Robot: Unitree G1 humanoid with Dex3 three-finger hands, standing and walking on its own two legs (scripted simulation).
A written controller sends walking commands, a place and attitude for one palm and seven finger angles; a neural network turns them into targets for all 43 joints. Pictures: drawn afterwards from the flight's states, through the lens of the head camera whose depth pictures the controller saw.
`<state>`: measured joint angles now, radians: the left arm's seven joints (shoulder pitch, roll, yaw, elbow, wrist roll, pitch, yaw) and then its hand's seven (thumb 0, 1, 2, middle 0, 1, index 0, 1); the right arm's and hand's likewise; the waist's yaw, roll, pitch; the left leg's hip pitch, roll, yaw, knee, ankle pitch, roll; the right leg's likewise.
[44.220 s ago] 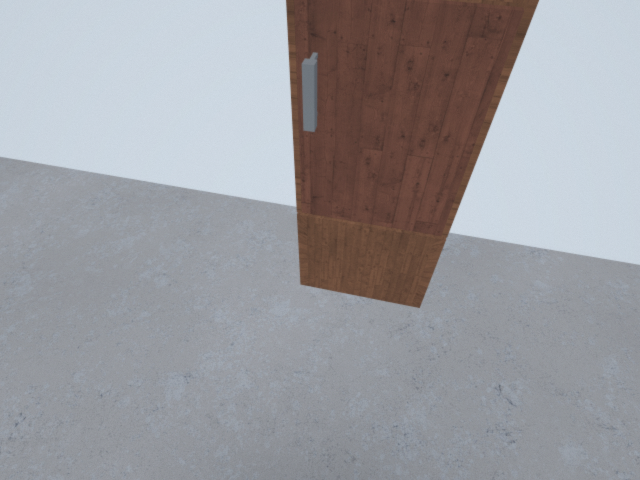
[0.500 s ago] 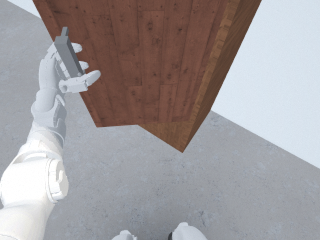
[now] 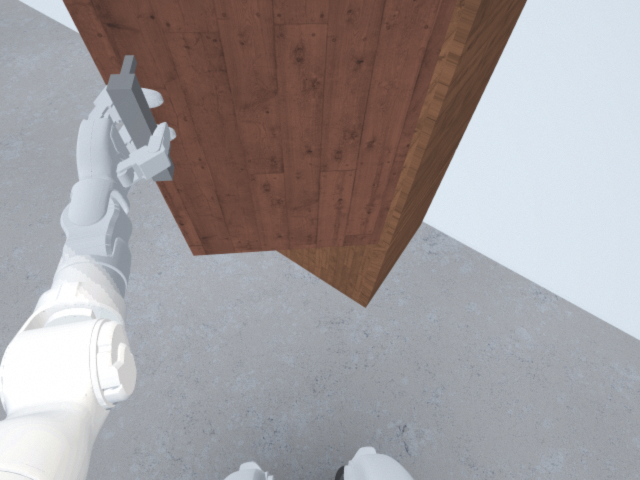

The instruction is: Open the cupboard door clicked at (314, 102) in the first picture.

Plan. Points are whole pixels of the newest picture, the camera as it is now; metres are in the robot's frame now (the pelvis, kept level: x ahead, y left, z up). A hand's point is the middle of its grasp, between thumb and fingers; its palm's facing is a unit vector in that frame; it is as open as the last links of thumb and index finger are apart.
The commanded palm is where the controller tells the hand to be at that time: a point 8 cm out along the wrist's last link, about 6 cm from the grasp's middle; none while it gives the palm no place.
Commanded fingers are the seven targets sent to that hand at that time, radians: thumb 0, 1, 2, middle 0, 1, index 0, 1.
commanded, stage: pull the door open along its arc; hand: left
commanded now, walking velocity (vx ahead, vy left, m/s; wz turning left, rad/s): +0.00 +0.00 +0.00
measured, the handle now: (147, 121) +0.55 +0.19 +0.10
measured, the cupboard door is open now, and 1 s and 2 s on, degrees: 40 78 77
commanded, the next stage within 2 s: open thumb and fingers to let go in 1.00 s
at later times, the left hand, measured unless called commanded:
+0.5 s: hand (181, 226) +0.38 +0.13 +0.11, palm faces +0.20 -0.97 +0.10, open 6.6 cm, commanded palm +0.33 +0.18 +0.10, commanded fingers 0.00 0.90 0.90 -0.40 -1.35 -0.40 -1.35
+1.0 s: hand (258, 308) +0.28 +0.05 +0.11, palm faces +0.35 -0.94 -0.03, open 6.7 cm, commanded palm +0.22 +0.08 +0.10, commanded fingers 0.00 0.90 0.90 -0.40 -1.35 -0.40 -1.35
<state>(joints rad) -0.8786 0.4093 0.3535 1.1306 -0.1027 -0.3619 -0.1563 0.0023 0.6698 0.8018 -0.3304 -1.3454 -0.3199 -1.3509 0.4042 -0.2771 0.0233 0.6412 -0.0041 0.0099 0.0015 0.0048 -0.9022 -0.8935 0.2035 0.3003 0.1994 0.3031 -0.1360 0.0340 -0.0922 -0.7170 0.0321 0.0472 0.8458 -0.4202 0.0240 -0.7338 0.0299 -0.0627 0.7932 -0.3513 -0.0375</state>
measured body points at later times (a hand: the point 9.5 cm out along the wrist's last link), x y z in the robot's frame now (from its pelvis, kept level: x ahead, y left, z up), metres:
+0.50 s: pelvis +0.01 +0.00 +0.02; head +0.05 -0.01 +0.46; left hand +0.37 +0.18 +0.10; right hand +0.14 -0.25 -0.09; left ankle -0.01 +0.10 -0.70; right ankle +0.01 -0.10 -0.70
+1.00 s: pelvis +0.01 -0.03 +0.02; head +0.01 -0.05 +0.47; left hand +0.26 +0.10 +0.11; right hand +0.20 -0.23 -0.08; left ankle -0.01 +0.10 -0.70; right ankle +0.01 -0.10 -0.70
